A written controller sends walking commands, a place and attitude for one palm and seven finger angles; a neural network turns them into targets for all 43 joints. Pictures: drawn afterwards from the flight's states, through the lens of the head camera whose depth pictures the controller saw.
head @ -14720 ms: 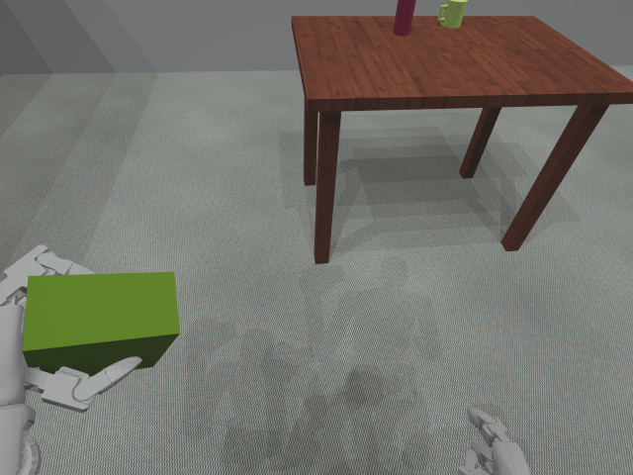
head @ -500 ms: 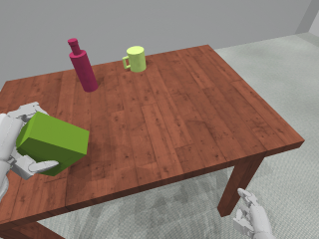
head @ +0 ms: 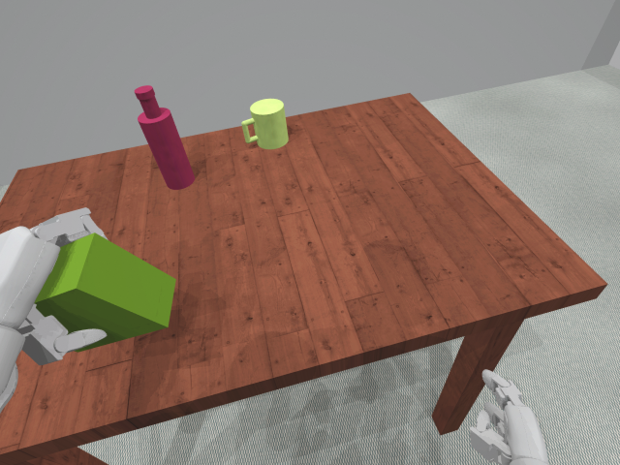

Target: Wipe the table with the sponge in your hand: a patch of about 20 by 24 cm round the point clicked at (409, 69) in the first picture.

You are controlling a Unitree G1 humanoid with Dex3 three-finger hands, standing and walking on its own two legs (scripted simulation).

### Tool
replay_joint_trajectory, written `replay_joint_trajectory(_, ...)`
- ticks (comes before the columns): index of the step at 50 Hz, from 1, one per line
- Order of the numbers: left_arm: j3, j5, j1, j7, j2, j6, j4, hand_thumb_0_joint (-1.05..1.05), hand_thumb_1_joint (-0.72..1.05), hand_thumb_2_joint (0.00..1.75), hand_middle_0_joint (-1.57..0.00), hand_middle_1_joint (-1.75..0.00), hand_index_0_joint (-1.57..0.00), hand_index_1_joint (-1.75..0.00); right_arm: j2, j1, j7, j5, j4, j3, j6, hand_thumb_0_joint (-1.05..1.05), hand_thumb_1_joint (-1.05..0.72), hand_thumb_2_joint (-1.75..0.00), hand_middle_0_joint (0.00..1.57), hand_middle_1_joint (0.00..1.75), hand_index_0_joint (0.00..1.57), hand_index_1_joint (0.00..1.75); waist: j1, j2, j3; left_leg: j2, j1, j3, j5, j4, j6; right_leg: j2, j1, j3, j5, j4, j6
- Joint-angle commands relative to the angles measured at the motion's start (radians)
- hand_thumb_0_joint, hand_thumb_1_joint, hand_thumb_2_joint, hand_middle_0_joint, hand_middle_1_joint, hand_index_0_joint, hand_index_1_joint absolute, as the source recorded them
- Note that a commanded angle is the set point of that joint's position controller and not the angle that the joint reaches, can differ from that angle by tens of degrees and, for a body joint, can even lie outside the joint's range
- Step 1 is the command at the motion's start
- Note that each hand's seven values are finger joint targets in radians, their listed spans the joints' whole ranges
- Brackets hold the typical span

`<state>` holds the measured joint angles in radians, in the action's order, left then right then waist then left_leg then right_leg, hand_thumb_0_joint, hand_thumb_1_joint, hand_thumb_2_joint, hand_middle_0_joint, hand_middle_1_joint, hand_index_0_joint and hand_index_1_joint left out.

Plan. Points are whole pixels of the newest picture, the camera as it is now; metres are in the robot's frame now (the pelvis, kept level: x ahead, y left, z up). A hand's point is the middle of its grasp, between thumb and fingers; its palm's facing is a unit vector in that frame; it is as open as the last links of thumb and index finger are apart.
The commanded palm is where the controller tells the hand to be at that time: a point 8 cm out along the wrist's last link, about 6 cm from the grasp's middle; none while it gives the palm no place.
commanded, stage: turn the palm down, sponge in hand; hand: left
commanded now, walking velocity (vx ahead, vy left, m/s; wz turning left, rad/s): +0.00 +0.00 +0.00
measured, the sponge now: (99, 305) +0.23 +0.26 +0.15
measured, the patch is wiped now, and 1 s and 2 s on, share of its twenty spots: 0.00 0.00 0.00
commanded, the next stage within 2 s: move the sponge above the wiping area in 1.08 s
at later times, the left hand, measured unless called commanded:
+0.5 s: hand (23, 273) +0.23 +0.33 +0.20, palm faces +0.22 -0.13 -0.97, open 10.1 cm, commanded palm +0.18 +0.32 +0.26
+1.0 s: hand (37, 293) +0.21 +0.30 +0.19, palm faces +0.13 -0.04 -0.99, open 10.1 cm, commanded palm +0.17 +0.30 +0.26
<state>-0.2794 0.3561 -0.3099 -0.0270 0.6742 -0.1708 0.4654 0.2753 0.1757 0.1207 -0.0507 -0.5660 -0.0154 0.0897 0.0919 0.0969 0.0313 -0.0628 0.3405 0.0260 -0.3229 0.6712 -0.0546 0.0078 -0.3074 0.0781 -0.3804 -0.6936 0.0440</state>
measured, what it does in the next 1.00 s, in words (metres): stands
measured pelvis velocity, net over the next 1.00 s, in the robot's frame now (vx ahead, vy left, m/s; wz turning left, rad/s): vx -0.03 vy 0.02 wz -0.02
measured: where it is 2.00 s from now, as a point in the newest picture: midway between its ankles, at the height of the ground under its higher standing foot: outside the picture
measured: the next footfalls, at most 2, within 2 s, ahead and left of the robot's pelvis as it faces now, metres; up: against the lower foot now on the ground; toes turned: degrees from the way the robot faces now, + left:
none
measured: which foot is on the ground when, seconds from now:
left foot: down 0.00-1.00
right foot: down 0.00-1.00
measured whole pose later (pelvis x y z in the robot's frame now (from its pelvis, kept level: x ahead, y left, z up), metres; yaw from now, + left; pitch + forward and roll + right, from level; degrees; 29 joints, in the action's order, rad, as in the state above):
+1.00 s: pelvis -0.03 +0.02 +0.02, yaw -1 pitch -4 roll +1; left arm -0.02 0.81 -0.08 -0.13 0.62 -0.43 0.34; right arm 0.29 0.01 0.10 -0.06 -0.68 -0.04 0.01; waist 0.13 0.13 -0.01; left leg -0.03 0.22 -0.01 -0.19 0.48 -0.03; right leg -0.02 -0.20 0.05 -0.25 -0.52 0.02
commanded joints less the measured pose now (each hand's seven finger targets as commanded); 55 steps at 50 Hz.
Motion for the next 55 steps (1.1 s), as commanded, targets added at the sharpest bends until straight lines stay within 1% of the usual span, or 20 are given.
replay_joint_trajectory(1,-0.185,0.079,0.206,0.077,0.273,-0.066,0.136,0.0,0.1,1.3,-1.2,-1.6,-1.2,-1.6,0.095,-0.177,0.004,-0.001,0.179,0.021,0.038,0.0,-0.9,-0.9,0.2,0.3,0.2,0.3,0.019,-0.04,0.141,0.044,-0.076,-0.037,0.221,-0.084,0.068,-0.059,0.05,-0.081,0.281,0.178,-0.049)
replay_joint_trajectory(3,-0.131,0.117,0.242,0.059,0.254,-0.121,0.116,0.0,0.1,1.3,-1.2,-1.6,-1.2,-1.6,0.093,-0.211,0.005,-0.007,0.178,0.008,0.02,0.0,-0.9,-0.9,0.2,0.3,0.2,0.3,0.018,-0.041,0.124,0.046,-0.086,-0.033,0.198,-0.115,0.069,-0.056,0.043,-0.072,0.234,0.194,-0.05)
replay_joint_trajectory(4,-0.121,0.137,0.269,0.052,0.252,-0.149,0.102,0.0,0.1,1.3,-1.2,-1.6,-1.2,-1.6,0.081,-0.275,0.0,-0.021,0.179,-0.009,0.023,0.0,-0.9,-0.9,0.2,0.3,0.2,0.3,0.024,0.008,0.083,0.052,-0.094,-0.032,0.167,-0.128,0.065,-0.042,0.025,-0.083,0.18,0.213,-0.037)
replay_joint_trajectory(7,-0.048,0.195,0.316,0.01,0.238,-0.173,0.122,0.0,0.1,1.3,-1.2,-1.6,-1.2,-1.6,0.084,-0.272,0.005,-0.012,0.182,-0.017,0.009,0.0,-0.9,-0.9,0.2,0.3,0.2,0.3,0.021,-0.041,0.119,0.048,-0.12,-0.015,0.183,-0.162,0.074,-0.043,0.055,-0.057,0.188,0.217,-0.038)
replay_joint_trajectory(10,-0.013,0.243,0.358,-0.015,0.224,-0.172,0.178,0.0,0.1,1.3,-1.2,-1.6,-1.2,-1.6,0.072,-0.31,0.002,-0.011,0.191,-0.025,0.018,0.0,-0.9,-0.9,0.2,0.3,0.2,0.3,0.031,0.012,0.146,0.049,-0.152,-0.004,0.199,-0.187,0.074,-0.033,0.08,-0.044,0.187,0.223,-0.022)
replay_joint_trajectory(16,-0.046,0.321,0.371,0.0,0.255,-0.173,0.168,0.0,0.1,1.3,-1.2,-1.6,-1.2,-1.6,0.068,-0.334,-0.007,-0.004,0.152,-0.024,0.009,0.0,-0.9,-0.9,0.2,0.3,0.2,0.3,0.048,0.03,0.167,0.038,-0.17,0.021,0.218,-0.237,0.063,-0.033,0.121,-0.048,0.185,0.237,-0.013)
replay_joint_trajectory(19,-0.056,0.348,0.398,0.014,0.258,-0.216,0.14,0.0,0.1,1.3,-1.2,-1.6,-1.2,-1.6,0.066,-0.4,-0.016,-0.012,0.14,-0.028,0.003,0.0,-0.9,-0.9,0.2,0.3,0.2,0.3,0.065,0.067,0.139,0.042,-0.167,0.032,0.216,-0.257,0.055,-0.018,0.131,-0.075,0.189,0.247,0.006)
replay_joint_trajectory(26,0.079,0.41,0.416,-0.037,0.183,-0.271,0.118,0.0,0.1,1.3,-1.2,-1.6,-1.2,-1.6,0.072,-0.405,-0.023,-0.017,0.142,-0.025,-0.012,0.0,-0.9,-0.9,0.2,0.3,0.2,0.3,0.052,0.021,0.161,0.045,-0.17,0.033,0.214,-0.279,0.066,-0.033,0.152,-0.062,0.193,0.257,-0.003)
replay_joint_trajectory(29,0.063,0.447,0.431,-0.051,0.207,-0.274,0.134,0.0,0.1,1.3,-1.2,-1.6,-1.2,-1.6,0.067,-0.465,-0.025,-0.019,0.148,-0.033,-0.012,0.0,-0.9,-0.9,0.2,0.3,0.2,0.3,0.063,0.015,0.138,0.055,-0.164,0.045,0.165,-0.289,0.069,-0.013,0.143,-0.103,0.163,0.265,0.012)
replay_joint_trajectory(30,0.093,0.452,0.431,-0.055,0.184,-0.266,0.122,0.0,0.1,1.3,-1.2,-1.6,-1.2,-1.6,0.072,-0.425,-0.024,-0.012,0.145,-0.029,-0.015,0.0,-0.9,-0.9,0.2,0.3,0.2,0.3,0.056,0.007,0.149,0.049,-0.158,0.031,0.166,-0.283,0.073,-0.028,0.147,-0.066,0.163,0.26,0.004)
replay_joint_trajectory(33,0.049,0.489,0.452,-0.046,0.244,-0.252,0.109,0.0,0.1,1.3,-1.2,-1.6,-1.2,-1.6,0.077,-0.416,-0.025,-0.005,0.129,-0.023,-0.02,0.0,-0.9,-0.9,0.2,0.3,0.2,0.3,0.064,0.01,0.172,0.06,-0.18,0.035,0.2,-0.273,0.072,-0.033,0.144,-0.102,0.167,0.273,0.006)
replay_joint_trajectory(34,0.018,0.496,0.468,-0.039,0.264,-0.256,0.117,0.0,0.1,1.3,-1.2,-1.6,-1.2,-1.6,0.072,-0.466,-0.028,-0.008,0.131,-0.028,-0.011,0.0,-0.9,-0.9,0.2,0.3,0.2,0.3,0.074,0.024,0.165,0.065,-0.172,0.042,0.178,-0.273,0.069,-0.016,0.15,-0.137,0.149,0.278,0.021)
replay_joint_trajectory(35,0.059,0.495,0.479,-0.035,0.225,-0.251,0.106,0.0,0.1,1.3,-1.2,-1.6,-1.2,-1.6,0.07,-0.438,-0.03,-0.005,0.126,-0.027,-0.012,0.0,-0.9,-0.9,0.2,0.3,0.2,0.3,0.064,0.025,0.17,0.06,-0.172,0.028,0.191,-0.268,0.07,-0.03,0.15,-0.102,0.154,0.273,0.012)
replay_joint_trajectory(38,0.049,0.489,0.486,-0.033,0.231,-0.251,0.055,0.0,0.1,1.3,-1.2,-1.6,-1.2,-1.6,0.075,-0.429,-0.029,-0.004,0.112,-0.02,-0.016,0.0,-0.9,-0.9,0.2,0.3,0.2,0.3,0.067,-0.01,0.163,0.064,-0.185,0.029,0.202,-0.267,0.07,-0.038,0.135,-0.112,0.155,0.291,0.005)
replay_joint_trajectory(39,0.028,0.482,0.489,-0.033,0.239,-0.259,0.06,0.0,0.1,1.3,-1.2,-1.6,-1.2,-1.6,0.07,-0.48,-0.029,-0.011,0.117,-0.025,-0.006,0.0,-0.9,-0.9,0.2,0.3,0.2,0.3,0.074,-0.015,0.15,0.069,-0.182,0.034,0.172,-0.265,0.067,-0.024,0.128,-0.151,0.122,0.303,0.018)
replay_joint_trajectory(40,0.071,0.476,0.479,-0.034,0.197,-0.253,0.065,0.0,0.1,1.3,-1.2,-1.6,-1.2,-1.6,0.07,-0.446,-0.029,-0.008,0.116,-0.02,-0.004,0.0,-0.9,-0.9,0.2,0.3,0.2,0.3,0.06,-0.019,0.164,0.059,-0.182,0.015,0.184,-0.255,0.071,-0.038,0.136,-0.116,0.136,0.292,0.006)
replay_joint_trajectory(44,0.071,0.48,0.469,-0.05,0.2,-0.258,0.064,0.0,0.1,1.3,-1.2,-1.6,-1.2,-1.6,0.068,-0.484,-0.029,-0.013,0.117,-0.022,0.0,0.0,-0.9,-0.9,0.2,0.3,0.2,0.3,0.063,-0.005,0.134,0.069,-0.182,0.025,0.164,-0.258,0.069,-0.028,0.114,-0.155,0.116,0.31,0.012)
replay_joint_trajectory(46,0.092,0.486,0.474,-0.056,0.192,-0.247,0.056,0.0,0.1,1.3,-1.2,-1.6,-1.2,-1.6,0.072,-0.445,-0.028,-0.009,0.11,-0.018,-0.002,0.0,-0.9,-0.9,0.2,0.3,0.2,0.3,0.052,-0.032,0.141,0.067,-0.182,0.018,0.167,-0.255,0.073,-0.039,0.112,-0.13,0.114,0.305,-0.002)
replay_joint_trajectory(54,0.034,0.489,0.498,-0.051,0.242,-0.238,0.042,0.0,0.1,1.3,-1.2,-1.6,-1.2,-1.6,0.072,-0.48,-0.024,-0.006,0.108,-0.018,0.006,0.0,-0.9,-0.9,0.2,0.3,0.2,0.3,0.069,-0.041,0.132,0.072,-0.183,0.022,0.147,-0.246,0.069,-0.036,0.1,-0.182,0.077,0.322,0.011)
replay_joint_trajectory(55,0.07,0.484,0.499,-0.048,0.204,-0.231,0.039,0.0,0.1,1.3,-1.2,-1.6,-1.2,-1.6,0.071,-0.45,-0.023,-0.004,0.106,-0.016,0.007,0.0,-0.9,-0.9,0.2,0.3,0.2,0.3,0.06,-0.053,0.153,0.068,-0.185,0.008,0.159,-0.236,0.073,-0.048,0.11,-0.154,0.089,0.312,-0.001)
